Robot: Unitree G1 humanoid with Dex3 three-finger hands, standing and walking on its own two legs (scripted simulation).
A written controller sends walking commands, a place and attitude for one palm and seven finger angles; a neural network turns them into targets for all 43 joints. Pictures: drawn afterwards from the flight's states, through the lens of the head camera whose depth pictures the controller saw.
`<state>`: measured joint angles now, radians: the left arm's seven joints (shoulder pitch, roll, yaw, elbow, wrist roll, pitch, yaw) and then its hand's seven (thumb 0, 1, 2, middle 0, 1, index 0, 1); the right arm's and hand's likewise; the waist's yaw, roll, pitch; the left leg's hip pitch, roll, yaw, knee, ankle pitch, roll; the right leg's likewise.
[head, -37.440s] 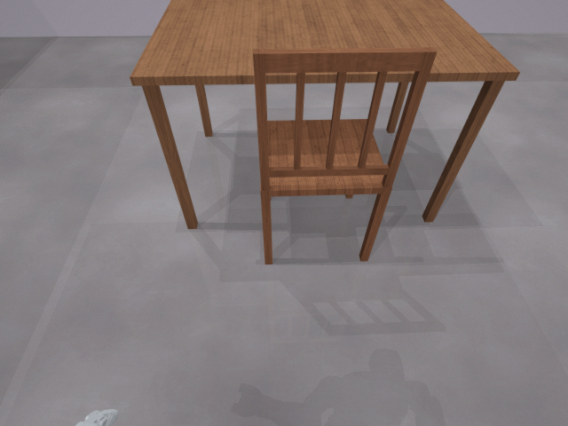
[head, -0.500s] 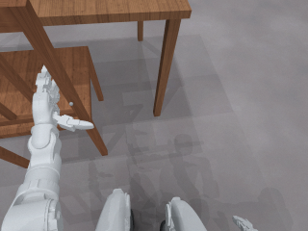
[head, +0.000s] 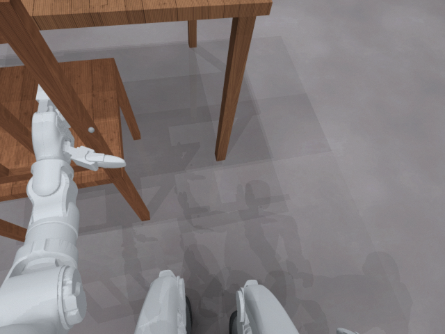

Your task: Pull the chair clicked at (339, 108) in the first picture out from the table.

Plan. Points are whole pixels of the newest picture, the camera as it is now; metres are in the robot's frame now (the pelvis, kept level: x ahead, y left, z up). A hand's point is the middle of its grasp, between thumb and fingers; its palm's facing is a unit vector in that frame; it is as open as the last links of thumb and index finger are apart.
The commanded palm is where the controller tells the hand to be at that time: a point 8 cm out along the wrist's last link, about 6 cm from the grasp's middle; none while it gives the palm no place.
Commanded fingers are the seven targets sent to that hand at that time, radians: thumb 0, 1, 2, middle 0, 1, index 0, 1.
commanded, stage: push the fingers through the gap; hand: left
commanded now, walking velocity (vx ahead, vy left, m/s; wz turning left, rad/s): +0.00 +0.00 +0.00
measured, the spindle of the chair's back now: out of the picture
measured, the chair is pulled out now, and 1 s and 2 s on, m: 0.00 0.00 0.03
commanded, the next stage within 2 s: hook a spindle and tug to test in 0.20 s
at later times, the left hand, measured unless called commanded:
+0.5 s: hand (95, 137) +0.44 +0.21 +0.03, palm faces +0.18 -0.98 -0.01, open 16.6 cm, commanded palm +0.42 +0.25 +0.03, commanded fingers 0.00 -0.50 0.30 -0.25 -0.68 -0.25 -0.68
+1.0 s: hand (91, 131) +0.45 +0.22 +0.03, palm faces +0.21 -0.98 -0.02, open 9.1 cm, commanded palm +0.42 +0.24 +0.03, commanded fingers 0.00 0.68 0.80 -0.50 -1.45 -0.50 -1.45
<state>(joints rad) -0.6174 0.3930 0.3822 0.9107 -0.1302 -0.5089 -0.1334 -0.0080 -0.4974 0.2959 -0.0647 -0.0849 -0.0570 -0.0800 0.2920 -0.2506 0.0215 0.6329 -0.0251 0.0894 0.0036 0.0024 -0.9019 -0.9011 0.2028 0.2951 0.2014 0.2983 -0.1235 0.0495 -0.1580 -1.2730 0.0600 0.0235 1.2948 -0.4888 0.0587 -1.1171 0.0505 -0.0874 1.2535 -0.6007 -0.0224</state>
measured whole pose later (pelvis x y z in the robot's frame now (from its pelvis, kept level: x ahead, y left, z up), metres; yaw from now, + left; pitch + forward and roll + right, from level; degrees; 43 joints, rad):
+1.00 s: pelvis +0.00 -0.01 +0.00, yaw +1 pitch +26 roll -5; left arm -0.63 0.38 0.35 0.96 -0.14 -0.53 -0.09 0.00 0.15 0.57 -0.43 -1.35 -0.41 -1.36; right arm 0.29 -0.25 0.02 0.65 -0.03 0.09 0.01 0.00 -0.90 -0.90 0.20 0.30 0.20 0.30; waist -0.11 0.04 -0.16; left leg -1.25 0.05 0.01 1.28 -0.48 0.05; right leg -1.09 0.05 -0.10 1.24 -0.60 -0.03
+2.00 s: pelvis +0.01 +0.01 +0.03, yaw +2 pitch +19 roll -4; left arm -0.41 0.28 0.23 0.69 -0.10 -0.31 0.04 0.04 0.64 0.81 -0.35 -1.34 -0.35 -1.45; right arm 0.25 -0.22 0.02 0.58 0.03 0.13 -0.03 0.00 -0.90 -0.90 0.20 0.29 0.20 0.30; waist -0.08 0.04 -0.08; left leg -1.02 0.03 0.03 1.14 -0.45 0.07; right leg -0.87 0.03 -0.07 1.10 -0.56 0.00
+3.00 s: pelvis -0.05 -0.01 +0.11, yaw +4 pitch +4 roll -2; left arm -0.51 0.22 0.07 1.11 -0.07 -0.28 0.08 0.11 0.59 0.74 -0.26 -1.05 -0.50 -1.45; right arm 0.23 -0.27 0.02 0.74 0.05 -0.04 -0.14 0.00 -0.90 -0.90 0.20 0.30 0.20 0.30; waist -0.05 0.03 0.10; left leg -0.55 0.00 0.02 0.60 -0.13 0.05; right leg -0.43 0.02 -0.08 0.62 -0.26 -0.02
